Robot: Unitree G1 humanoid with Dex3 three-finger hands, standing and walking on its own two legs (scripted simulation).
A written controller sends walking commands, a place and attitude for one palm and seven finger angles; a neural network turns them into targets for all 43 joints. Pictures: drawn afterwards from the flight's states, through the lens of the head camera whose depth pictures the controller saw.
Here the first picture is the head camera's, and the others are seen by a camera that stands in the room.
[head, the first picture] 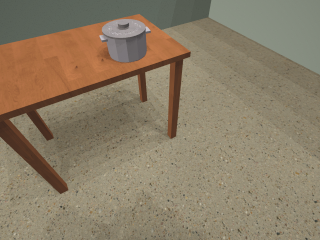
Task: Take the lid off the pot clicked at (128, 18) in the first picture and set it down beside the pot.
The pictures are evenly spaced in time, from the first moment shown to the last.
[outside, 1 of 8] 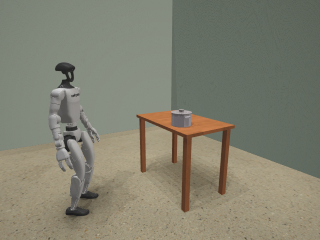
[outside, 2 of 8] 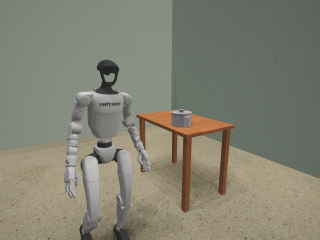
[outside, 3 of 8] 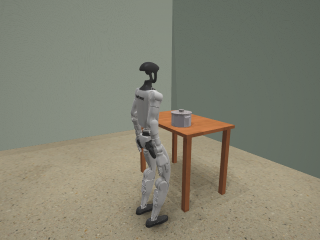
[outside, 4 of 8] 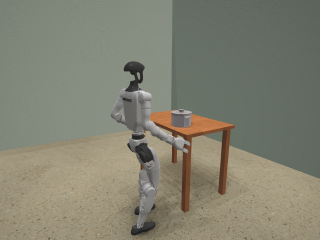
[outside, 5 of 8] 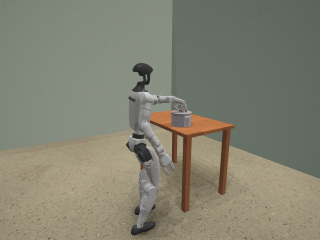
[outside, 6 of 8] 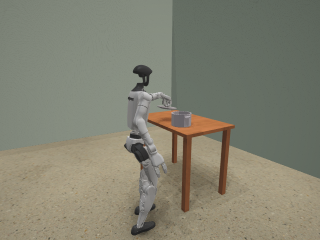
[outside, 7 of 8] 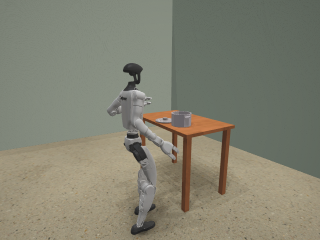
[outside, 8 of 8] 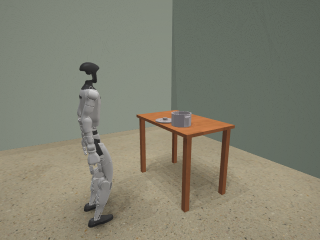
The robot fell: no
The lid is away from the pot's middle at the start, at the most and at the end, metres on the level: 0.00 0.27 0.20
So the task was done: no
